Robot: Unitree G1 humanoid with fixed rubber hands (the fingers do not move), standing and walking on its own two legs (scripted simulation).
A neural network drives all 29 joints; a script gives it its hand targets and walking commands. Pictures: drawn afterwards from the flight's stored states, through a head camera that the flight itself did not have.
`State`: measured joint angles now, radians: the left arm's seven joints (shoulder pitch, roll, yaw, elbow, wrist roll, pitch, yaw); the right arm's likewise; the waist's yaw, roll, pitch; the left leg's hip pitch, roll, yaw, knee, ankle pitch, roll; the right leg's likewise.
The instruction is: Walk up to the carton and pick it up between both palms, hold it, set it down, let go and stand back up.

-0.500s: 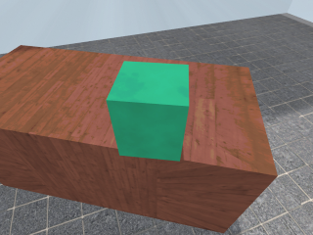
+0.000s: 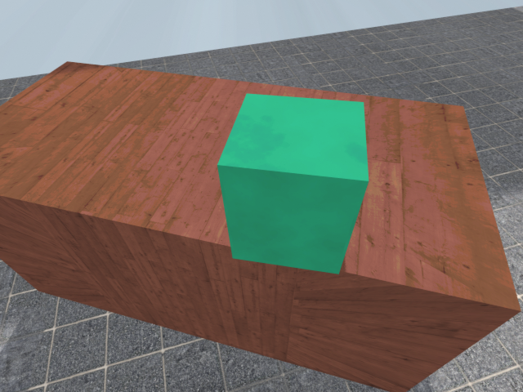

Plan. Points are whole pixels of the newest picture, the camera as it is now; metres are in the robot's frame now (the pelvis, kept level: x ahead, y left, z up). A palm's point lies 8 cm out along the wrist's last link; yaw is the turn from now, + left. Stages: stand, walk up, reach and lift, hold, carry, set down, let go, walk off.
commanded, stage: walk up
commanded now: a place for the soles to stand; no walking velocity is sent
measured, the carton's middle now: (293, 185) +0.47 -0.02 +0.05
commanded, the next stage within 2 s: none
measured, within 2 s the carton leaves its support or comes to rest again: neither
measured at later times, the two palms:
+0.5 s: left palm out of the picture +0.12 +0.27 -0.13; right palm out of the picture +0.07 -0.21 -0.14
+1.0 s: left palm (137, 378) +0.18 +0.25 -0.13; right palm out of the picture +0.01 -0.18 -0.14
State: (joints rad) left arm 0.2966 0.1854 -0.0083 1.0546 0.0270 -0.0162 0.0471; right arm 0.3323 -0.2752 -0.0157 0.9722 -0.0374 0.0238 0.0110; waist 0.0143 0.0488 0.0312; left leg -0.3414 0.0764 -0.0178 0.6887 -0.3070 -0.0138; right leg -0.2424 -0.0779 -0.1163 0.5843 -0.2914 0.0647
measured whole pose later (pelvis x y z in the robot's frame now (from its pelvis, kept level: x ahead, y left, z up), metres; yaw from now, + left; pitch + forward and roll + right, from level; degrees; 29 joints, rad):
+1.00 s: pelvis +0.06 +0.05 +0.00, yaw -14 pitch -3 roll +0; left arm 0.19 0.16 -0.04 0.97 0.01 0.01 0.03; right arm 0.29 -0.24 0.04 1.00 -0.02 0.03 -0.01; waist -0.02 0.04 0.09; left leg -0.14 0.01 0.16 0.59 -0.40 0.05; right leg -0.26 -0.01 0.02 0.62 -0.29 0.03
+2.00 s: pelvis +0.06 +0.04 +0.01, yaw -19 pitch -1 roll +1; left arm 0.26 0.15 -0.05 1.11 0.01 -0.02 0.05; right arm 0.31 -0.21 0.04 1.12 -0.02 0.02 -0.03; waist 0.00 0.01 0.02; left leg -0.09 0.03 0.23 0.47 -0.35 0.02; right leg -0.28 0.03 0.09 0.56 -0.26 0.00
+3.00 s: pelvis +0.00 +0.05 -0.03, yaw -11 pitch -5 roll -4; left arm 0.16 0.29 -0.01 0.44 0.02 0.44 -0.02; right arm 0.21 -0.08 -0.10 0.55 -0.07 0.18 -0.02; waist 0.01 0.08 0.18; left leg -0.38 0.12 0.07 0.94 -0.47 0.02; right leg -0.40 0.05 -0.08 0.80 -0.33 -0.02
